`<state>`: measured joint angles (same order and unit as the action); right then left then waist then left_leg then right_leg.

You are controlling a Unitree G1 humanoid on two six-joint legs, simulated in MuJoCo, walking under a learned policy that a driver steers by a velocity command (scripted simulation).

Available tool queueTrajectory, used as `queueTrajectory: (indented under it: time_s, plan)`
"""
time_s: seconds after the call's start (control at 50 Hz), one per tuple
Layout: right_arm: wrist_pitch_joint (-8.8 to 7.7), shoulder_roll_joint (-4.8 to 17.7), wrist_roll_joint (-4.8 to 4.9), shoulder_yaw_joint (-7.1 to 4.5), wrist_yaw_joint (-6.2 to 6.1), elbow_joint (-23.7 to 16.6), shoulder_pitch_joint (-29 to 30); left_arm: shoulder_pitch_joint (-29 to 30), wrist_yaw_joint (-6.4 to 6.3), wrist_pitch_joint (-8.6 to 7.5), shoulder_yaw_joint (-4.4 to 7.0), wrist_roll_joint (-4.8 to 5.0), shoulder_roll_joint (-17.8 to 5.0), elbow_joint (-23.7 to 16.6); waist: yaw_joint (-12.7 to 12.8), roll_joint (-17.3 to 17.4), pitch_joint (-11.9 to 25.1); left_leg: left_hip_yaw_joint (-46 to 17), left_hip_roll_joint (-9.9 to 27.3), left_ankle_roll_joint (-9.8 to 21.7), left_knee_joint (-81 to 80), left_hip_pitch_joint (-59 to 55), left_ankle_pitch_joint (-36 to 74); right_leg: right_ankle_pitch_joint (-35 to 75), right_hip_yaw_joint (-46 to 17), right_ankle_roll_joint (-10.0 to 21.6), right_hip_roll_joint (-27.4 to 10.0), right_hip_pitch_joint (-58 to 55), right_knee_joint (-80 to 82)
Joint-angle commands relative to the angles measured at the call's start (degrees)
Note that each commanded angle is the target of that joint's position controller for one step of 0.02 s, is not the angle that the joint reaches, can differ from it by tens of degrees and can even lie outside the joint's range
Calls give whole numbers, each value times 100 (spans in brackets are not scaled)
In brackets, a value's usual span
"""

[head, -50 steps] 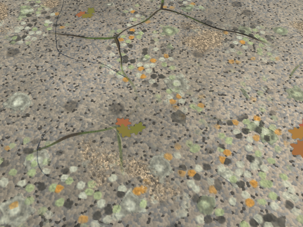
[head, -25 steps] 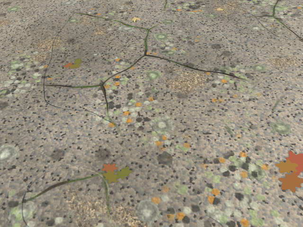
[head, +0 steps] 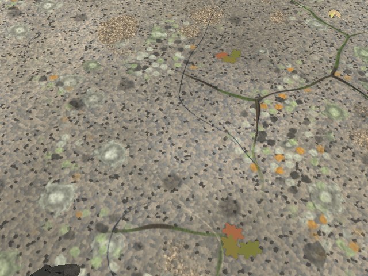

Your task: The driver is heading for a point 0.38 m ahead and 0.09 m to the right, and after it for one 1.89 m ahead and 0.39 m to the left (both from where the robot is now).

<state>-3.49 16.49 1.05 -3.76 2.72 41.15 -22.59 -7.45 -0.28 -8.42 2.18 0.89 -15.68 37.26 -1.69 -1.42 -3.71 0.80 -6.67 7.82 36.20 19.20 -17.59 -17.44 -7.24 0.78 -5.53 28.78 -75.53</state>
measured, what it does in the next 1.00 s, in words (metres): walks ahead: right foot, then left foot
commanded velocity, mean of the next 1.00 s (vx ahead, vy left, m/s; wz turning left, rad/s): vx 0.99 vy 0.00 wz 0.03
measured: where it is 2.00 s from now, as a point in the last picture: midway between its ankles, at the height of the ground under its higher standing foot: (168, 42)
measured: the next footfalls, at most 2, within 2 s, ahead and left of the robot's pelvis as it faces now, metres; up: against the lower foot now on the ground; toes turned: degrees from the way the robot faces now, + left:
right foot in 0.30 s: +0.51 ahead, -0.09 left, +0.00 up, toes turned +17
left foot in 0.74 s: +0.86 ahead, +0.18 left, +0.00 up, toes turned -3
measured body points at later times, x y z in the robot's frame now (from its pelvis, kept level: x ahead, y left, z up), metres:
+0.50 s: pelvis +0.46 -0.02 +0.02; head +0.47 -0.01 +0.47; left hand +0.37 +0.24 -0.11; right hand +0.72 -0.20 -0.05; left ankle +0.44 +0.12 -0.65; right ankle +0.47 -0.10 -0.72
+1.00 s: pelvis +0.90 +0.07 +0.02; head +0.91 +0.06 +0.47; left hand +1.12 +0.31 -0.05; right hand +0.84 -0.21 -0.11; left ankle +0.82 +0.18 -0.72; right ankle +1.04 -0.08 -0.65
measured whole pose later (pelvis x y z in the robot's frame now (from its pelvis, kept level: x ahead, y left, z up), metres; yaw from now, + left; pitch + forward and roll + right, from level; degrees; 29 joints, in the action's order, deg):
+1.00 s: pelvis +0.90 +0.07 +0.02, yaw -1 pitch +0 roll +3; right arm -5.9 16.6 0.7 -4.2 1.0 49.4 -30.0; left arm -6.5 1.1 -5.6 1.7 0.4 -17.5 38.9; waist -5.0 -2.4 0.0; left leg -0.4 -4.9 2.3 17.4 1.1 -16.6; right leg -8.1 -2.8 2.6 -6.1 42.7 -56.9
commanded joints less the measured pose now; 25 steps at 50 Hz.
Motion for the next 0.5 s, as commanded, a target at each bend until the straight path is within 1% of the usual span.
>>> queueTrajectory:
  time_s: [0.02, 0.04, 0.06, 0.08, 0.1, 0.12, 0.14, 0.16, 0.18, 0.2, 0.22, 0.24, 0.26, 0.28, 0.3, 0.32, 0.34, 0.36, 0.38, 0.4, 0.42, 0.44, 0.46, 0.48, 0.5]
  plan:
    - [-191, 735, 27, -163, -143, -633, 359, -124, 4, 58, 203, -143, -687, -356, 340, 130, 134, -2619, 1287, 1122, -2448, -508, -486, 386, 19, -155, -147, 997, 888]
    - [-193, 709, 52, -143, -211, -598, 287, 203, 8, 89, 171, -191, -637, -465, 263, 111, -80, -2302, 1140, 1076, -2527, -228, 8, 688, 188, -274, -68, 952, 1406]
    - [-174, 683, 62, -124, -287, -550, 240, 586, 22, 87, 135, -213, -556, -587, 166, 173, -256, -2029, 965, 996, -2511, -8, 495, 1140, 355, -390, 64, 877, 2015]
    - [-136, 654, 69, -109, -352, -501, 215, 883, 54, 68, 92, -215, -427, -663, 73, 315, -321, -1778, 773, 876, -2402, 165, 793, 1684, 471, -468, 217, 654, 2663]
    - [-92, 683, 75, -118, -389, -451, 164, 1129, 91, 54, 54, -195, -297, -731, -46, 458, -297, -1622, 646, 738, -2339, 292, 853, 2098, 601, -515, 386, 358, 3283]
    - [-63, 777, 97, -152, -406, -398, 66, 1373, 124, 36, 32, -150, -220, -818, -185, 538, -254, -1620, 629, 629, -2377, 377, 799, 2318, 723, -536, 540, 51, 3798]
    - [-58, 868, 131, -191, -406, -343, -54, 1547, 149, 7, 51, -83, -242, -906, -297, 594, -189, -1762, 702, 571, -2397, 385, 659, 2505, 708, -543, 650, -258, 4146]
    - [-70, 898, 169, -212, -412, -305, -106, 1601, 160, -18, 109, -5, -360, -961, -321, 701, -125, -1958, 797, 524, -2351, 232, 524, 2652, 563, -538, 679, -460, 4425]
    - [-95, 825, 167, -193, -441, -228, -129, 1530, 176, -34, 160, 53, -497, -924, -296, 846, -73, -1971, 958, 484, -2285, -216, 561, 2879, 455, -497, 568, -415, 4639]
    - [-104, 718, 152, -173, -471, -129, -200, 1481, 198, -55, 186, 64, -578, -878, -311, 942, -56, -1973, 1139, 450, -2186, -758, 811, 3012, 410, -412, 455, -275, 4768]
    - [-80, 709, 112, -179, -487, -51, -239, 1359, 215, -67, 223, 70, -651, -830, -262, 1031, -36, -1958, 1301, 410, -2057, -1328, 1410, 2885, 454, -304, 409, -147, 4831]
    - [-44, 806, 30, -212, -480, -31, -206, 1047, 209, -69, 304, 70, -797, -761, -91, 1150, 129, -1912, 1412, 345, -1764, -1858, 2715, 2481, 620, -160, 497, -250, 4754]
    - [-4, 931, -116, -234, -426, -51, -111, 477, 171, -40, 421, 101, -1024, -627, 224, 1261, 515, -1775, 1430, 266, -1080, -2272, 4404, 1939, 894, 45, 700, -674, 4576]
    - [34, 1003, -236, -229, -365, -102, 219, -521, 112, 35, 512, 159, -1199, -419, 865, 1334, 994, -1446, 1326, 133, 173, -2158, 5826, 1592, 1150, 267, 799, -1641, 4474]
    - [39, 743, -323, -114, -352, -247, 530, -2016, 83, 138, 478, 102, -1249, -107, 1533, 1032, 1819, -1361, 1197, 18, 2176, -833, 5226, 900, 540, 489, 299, -3691, 3763]
    - [-80, -258, -39, 124, -288, -265, -854, -2489, 180, 125, 556, -108, -1769, 204, 645, -2278, 2665, -1147, -12, -519, 5012, 1415, 508, -1444, -3092, 1848, -1043, -5539, 4822]
    - [-186, 154, 123, 192, -259, -213, -662, -2482, 275, 76, 426, -15, -1089, 267, 749, -2573, 2401, -1105, 114, -418, 5175, 2325, -778, -2859, -5029, 1793, -1179, -5575, 6258]
    - [-294, 558, 174, 123, -209, -421, 333, -1919, 236, 114, 344, -22, -681, 175, 818, -1447, 1342, -1127, 503, -231, 5009, 2682, -419, -2489, -4285, 1583, -1047, -4869, 6235]
    - [-398, 604, 8, 177, -197, -628, 1268, -1827, 266, 159, 324, -68, -658, 145, 882, -108, 900, -987, 619, -130, 4501, 2337, -217, -1372, -3520, 1401, -733, -3924, 6184]
    - [-486, 484, -99, 182, -184, -797, 1668, -1717, 321, 142, 317, -81, -679, 178, 672, 252, 544, -958, 681, -146, 3962, 2231, -209, -636, -3112, 1452, -500, -3302, 6188]
    - [-513, 420, -144, 179, -166, -808, 1648, -1623, 310, 118, 261, -110, -542, 200, 435, 157, 542, -1030, 841, -169, 3430, 1931, -53, -263, -2697, 1433, -239, -2992, 6265]
    - [-516, 353, -154, 195, -161, -779, 1610, -1572, 294, 135, 229, -58, -459, 231, 308, -63, 420, -976, 864, -242, 3007, 1775, 9, 29, -2413, 1459, -41, -2759, 6356]
    - [-520, 318, -183, 214, -172, -770, 1585, -1608, 268, 147, 217, 13, -439, 272, 228, -129, 333, -923, 875, -342, 2627, 1735, 11, 240, -2320, 1531, 6, -2595, 6410]
    - [-527, 295, -219, 228, -179, -812, 1634, -1665, 229, 158, 206, 86, -437, 322, 164, -111, 208, -886, 893, -465, 2241, 1769, -69, 362, -2328, 1615, -67, -2393, 6447]
    - [-543, 248, -236, 256, -170, -896, 1810, -1701, 177, 170, 208, 127, -475, 353, 154, -59, 53, -826, 903, -581, 1820, 1788, -79, 409, -2310, 1653, -144, -2121, 6511]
